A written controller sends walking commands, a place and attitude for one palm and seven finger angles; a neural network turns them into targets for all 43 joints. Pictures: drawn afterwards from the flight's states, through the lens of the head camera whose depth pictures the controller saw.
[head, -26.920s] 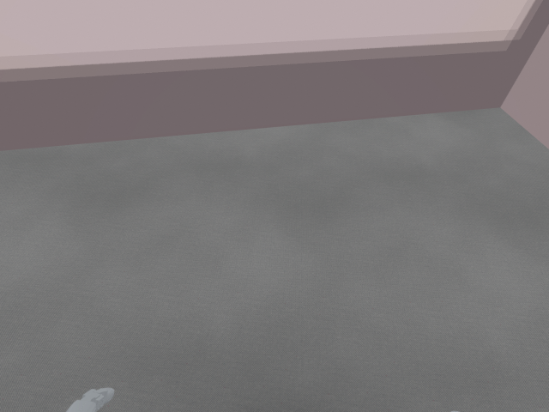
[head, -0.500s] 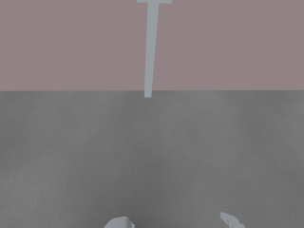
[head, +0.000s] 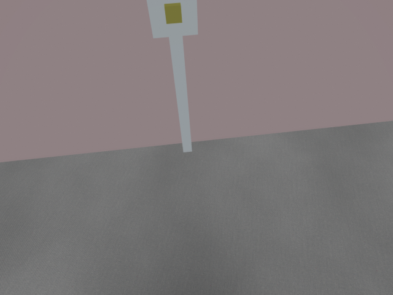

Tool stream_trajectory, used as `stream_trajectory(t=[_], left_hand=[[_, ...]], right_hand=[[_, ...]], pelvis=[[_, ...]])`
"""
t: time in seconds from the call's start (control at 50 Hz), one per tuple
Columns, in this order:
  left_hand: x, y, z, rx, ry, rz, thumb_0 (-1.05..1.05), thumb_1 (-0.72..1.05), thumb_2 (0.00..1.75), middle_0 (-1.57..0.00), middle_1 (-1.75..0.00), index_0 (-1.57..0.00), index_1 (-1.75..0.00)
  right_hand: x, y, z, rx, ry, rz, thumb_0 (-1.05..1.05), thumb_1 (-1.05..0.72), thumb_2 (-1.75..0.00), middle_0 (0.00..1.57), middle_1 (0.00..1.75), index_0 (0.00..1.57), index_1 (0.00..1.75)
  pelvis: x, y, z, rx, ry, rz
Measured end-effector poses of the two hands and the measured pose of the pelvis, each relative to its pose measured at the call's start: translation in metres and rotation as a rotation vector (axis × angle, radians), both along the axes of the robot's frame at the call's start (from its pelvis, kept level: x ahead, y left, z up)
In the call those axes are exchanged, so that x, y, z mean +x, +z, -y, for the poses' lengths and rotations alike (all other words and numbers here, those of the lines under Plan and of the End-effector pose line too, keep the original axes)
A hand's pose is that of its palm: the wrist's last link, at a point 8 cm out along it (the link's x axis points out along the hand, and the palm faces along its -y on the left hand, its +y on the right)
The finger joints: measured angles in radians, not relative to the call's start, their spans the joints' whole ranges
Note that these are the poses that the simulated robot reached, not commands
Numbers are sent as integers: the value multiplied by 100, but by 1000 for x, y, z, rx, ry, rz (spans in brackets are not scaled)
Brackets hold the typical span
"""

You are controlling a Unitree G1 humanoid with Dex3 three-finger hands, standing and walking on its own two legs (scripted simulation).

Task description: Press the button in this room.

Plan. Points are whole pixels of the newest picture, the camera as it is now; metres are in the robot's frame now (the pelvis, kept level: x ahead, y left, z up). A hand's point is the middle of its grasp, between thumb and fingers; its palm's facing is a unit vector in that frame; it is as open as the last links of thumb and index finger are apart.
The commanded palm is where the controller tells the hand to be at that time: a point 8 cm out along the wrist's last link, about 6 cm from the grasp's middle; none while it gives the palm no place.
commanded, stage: stand and wait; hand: left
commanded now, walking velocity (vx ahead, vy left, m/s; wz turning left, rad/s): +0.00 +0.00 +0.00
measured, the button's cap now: (173, 13) +1.05 +0.14 +0.13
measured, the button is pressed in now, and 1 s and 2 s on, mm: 0 0 0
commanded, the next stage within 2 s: look at it before walking up in 0.68 s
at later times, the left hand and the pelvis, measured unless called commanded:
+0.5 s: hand out of the picture +0.00 +0.17 -0.17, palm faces +0.05 -0.99 -0.13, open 7.4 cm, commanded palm none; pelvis +0.04 +0.03 +0.01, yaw -1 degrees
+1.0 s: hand out of the picture +0.05 +0.20 -0.17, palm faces +0.02 -0.98 -0.20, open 7.3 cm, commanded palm none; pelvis +0.05 +0.03 +0.01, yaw -2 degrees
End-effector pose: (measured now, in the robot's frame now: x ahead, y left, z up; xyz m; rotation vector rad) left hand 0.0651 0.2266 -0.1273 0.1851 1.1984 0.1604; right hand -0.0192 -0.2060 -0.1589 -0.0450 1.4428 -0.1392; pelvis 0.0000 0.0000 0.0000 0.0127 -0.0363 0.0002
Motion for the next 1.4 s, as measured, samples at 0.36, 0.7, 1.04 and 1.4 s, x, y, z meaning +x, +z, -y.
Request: stream_trajectory(t=[0.36, 0.7, 1.04, 1.4], left_hand=[[-67, -16, -2, -94, 88, -238, 0, 91, 90, -20, -30, -19, -30], [-40, -13, -4, -81, 46, -244, 0, 91, 90, -20, -30, -19, -30], [-18, -9, -17, -35, 35, -200, 0, 92, 90, -20, -30, -19, -30], [-13, -6, -21, -19, 22, -171, 0, 91, 90, -20, -30, -20, -30]], right_hand=[[33, 19, -24, -46, 29, 27, 0, -91, -90, 20, 30, 20, 30], [37, 18, -40, -27, -6, -7, 1, -91, -90, 20, 30, 20, 30], [40, 16, -31, -33, -11, -10, 0, -91, -90, 20, 30, 20, 30], [58, 22, 6, -95, 17, 41, 0, -91, -90, 20, 30, 20, 30]], pelvis=[[31, 8, -23, -12, -11, -1], [48, 9, -30, -12, -25, -11], [53, 8, -27, -9, -26, -7], [47, 10, -18, -9, -22, -2]])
